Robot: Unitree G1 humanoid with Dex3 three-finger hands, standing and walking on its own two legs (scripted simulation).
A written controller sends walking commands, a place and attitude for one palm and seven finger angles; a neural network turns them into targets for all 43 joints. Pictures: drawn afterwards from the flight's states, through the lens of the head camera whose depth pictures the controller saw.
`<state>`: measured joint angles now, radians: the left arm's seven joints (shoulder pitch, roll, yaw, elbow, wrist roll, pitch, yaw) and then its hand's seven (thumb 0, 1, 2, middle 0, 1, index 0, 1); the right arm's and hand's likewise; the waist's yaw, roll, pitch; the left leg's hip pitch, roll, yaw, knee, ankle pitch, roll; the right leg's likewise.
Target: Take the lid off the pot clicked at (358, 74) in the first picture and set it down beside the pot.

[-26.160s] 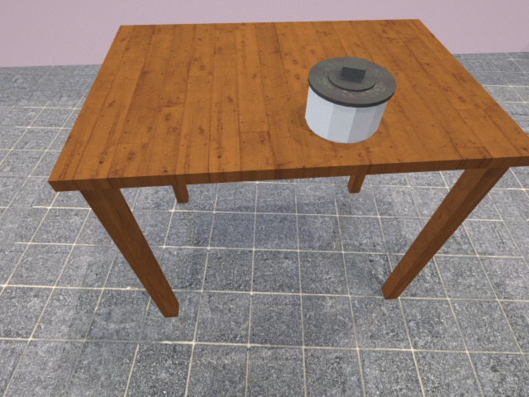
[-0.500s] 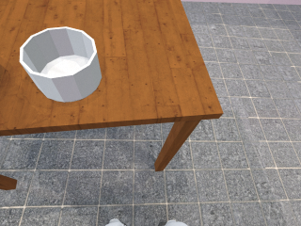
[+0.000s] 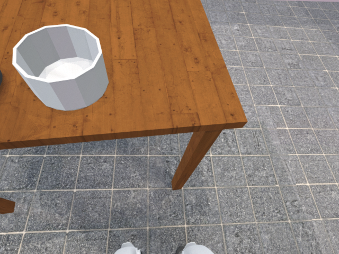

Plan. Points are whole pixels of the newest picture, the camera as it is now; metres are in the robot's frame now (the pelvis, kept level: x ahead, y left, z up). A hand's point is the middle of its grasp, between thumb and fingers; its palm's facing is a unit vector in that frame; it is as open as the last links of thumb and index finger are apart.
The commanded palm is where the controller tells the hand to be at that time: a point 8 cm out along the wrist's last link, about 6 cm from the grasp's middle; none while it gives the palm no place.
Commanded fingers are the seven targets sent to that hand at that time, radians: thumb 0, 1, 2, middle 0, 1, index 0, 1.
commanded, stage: open the fingers wide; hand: left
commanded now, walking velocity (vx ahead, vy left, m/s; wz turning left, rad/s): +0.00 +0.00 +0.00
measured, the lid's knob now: out of the picture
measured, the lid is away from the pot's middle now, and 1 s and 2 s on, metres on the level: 0.22 0.23 0.23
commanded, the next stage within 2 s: raise the empty hand in 1.16 s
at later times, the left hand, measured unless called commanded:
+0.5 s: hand out of the picture +0.43 +0.39 +0.13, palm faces -0.39 -0.18 -0.90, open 7.9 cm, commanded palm +0.48 +0.39 +0.19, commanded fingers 0.00 0.28 0.77 -0.57 -0.97 -0.53 -0.96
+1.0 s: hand out of the picture +0.44 +0.40 +0.13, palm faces -0.39 -0.19 -0.90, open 10.5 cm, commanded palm +0.48 +0.40 +0.19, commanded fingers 0.00 -0.05 0.73 -0.38 -0.80 -0.38 -0.80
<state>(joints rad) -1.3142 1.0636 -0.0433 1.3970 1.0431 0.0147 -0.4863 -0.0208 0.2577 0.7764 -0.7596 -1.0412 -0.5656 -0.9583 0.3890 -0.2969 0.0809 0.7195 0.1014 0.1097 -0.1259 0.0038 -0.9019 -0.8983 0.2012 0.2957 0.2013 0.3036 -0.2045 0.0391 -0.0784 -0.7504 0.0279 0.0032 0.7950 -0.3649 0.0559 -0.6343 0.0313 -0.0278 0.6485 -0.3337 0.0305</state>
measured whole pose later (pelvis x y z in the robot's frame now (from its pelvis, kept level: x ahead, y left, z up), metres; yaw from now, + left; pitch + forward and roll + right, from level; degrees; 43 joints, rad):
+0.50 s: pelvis -0.01 +0.00 +0.00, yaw +1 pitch +16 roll -4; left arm -1.09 1.01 0.04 1.19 1.02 -0.12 -0.44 0.00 0.31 0.75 -0.68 -1.03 -0.53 -0.96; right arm 0.30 -0.29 0.05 0.67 0.10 0.19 -0.12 0.00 -0.90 -0.90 0.20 0.30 0.20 0.30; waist -0.14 0.03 -0.09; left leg -0.72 0.02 -0.01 0.79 -0.35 0.05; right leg -0.61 0.02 -0.04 0.66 -0.33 0.02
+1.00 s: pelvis -0.01 +0.00 +0.00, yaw +0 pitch +17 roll -4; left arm -1.11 1.04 0.06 1.22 1.03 -0.13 -0.44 0.00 0.02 0.72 -0.42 -0.84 -0.41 -0.83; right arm 0.36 -0.29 0.05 0.70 0.10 0.20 -0.12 0.00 -0.90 -0.90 0.20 0.30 0.20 0.30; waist -0.16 0.03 -0.09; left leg -0.73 0.02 0.01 0.79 -0.35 0.06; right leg -0.62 0.02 -0.02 0.66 -0.33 0.03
